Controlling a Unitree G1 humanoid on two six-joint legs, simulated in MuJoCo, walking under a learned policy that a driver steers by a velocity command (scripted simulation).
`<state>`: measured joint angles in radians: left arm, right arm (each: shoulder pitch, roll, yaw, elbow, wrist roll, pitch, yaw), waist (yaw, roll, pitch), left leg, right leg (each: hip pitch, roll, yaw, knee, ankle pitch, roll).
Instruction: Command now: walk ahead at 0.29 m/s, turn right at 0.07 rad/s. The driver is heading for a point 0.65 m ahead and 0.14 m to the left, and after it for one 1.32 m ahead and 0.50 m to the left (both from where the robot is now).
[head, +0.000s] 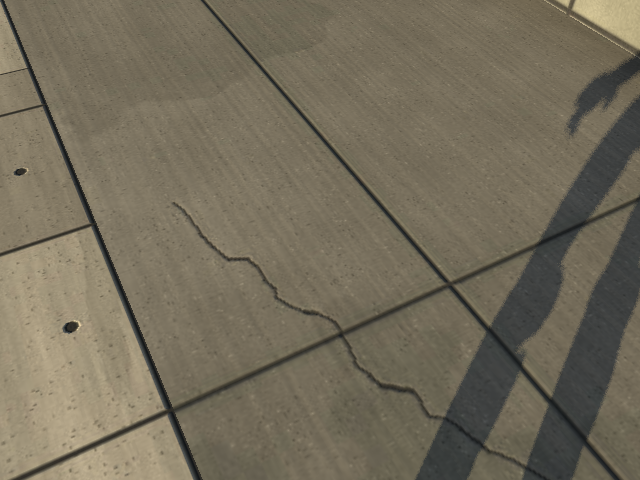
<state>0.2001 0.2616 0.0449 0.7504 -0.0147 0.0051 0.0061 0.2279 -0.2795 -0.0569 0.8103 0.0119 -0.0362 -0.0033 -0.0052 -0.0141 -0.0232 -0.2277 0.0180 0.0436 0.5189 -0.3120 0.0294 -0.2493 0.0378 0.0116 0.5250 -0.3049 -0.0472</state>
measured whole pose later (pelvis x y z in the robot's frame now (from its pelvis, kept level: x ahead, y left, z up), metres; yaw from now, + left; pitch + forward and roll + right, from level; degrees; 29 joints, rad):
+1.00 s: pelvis +0.49 -0.02 -0.02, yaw +13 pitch +2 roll -1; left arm 0.32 0.29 0.06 0.87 0.00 -0.04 0.02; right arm 0.10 -0.27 -0.05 0.63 0.02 -0.05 0.06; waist 0.04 0.01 0.05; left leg -0.54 -0.02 0.06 0.61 -0.12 0.12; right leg 0.02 -0.05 -0.21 0.66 -0.49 0.01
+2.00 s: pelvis +0.98 +0.21 -0.02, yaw +49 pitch +2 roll -1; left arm 0.32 0.32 0.07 0.84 -0.01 -0.05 0.01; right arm 0.08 -0.30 -0.07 0.55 0.03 -0.02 0.04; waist 0.06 0.01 0.07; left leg -0.53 -0.02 0.04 0.65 -0.15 0.10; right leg -0.07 -0.10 -0.15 0.83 -0.50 0.04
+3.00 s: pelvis +1.16 +0.43 +0.00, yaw +54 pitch -1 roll +0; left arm 0.13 0.24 0.04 0.93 0.00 0.00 0.01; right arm 0.25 -0.22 -0.03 0.93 -0.01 -0.01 -0.03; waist 0.00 -0.01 0.03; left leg -0.15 0.01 -0.03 0.54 -0.37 -0.01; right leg -0.31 -0.01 0.00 0.53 -0.21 0.01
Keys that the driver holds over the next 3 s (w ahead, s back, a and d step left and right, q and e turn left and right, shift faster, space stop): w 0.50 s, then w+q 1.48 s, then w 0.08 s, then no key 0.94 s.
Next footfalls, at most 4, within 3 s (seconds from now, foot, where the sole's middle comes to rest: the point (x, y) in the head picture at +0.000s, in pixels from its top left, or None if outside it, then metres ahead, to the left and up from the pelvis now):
0.42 right None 0.33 -0.15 -0.77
0.98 left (281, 430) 0.63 0.09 -0.77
1.44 right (329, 308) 0.96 -0.01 -0.77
1.96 left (177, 289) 1.02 0.38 -0.77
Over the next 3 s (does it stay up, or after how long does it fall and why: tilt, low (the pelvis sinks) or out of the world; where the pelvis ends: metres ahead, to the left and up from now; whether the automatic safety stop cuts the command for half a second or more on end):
stays up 1.16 0.43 0.00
